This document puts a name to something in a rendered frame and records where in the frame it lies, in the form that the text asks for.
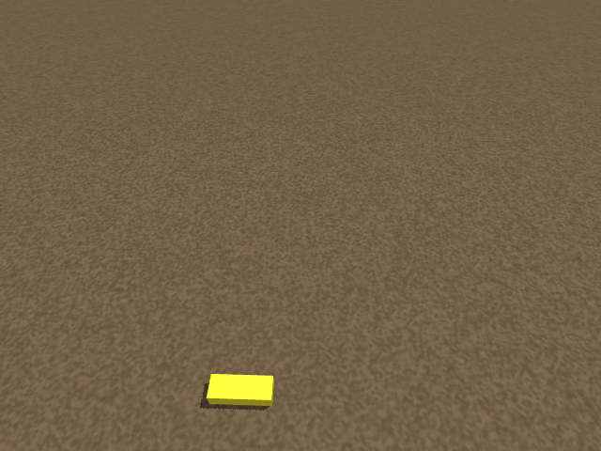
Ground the carton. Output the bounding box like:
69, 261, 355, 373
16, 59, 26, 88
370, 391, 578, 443
207, 374, 274, 406

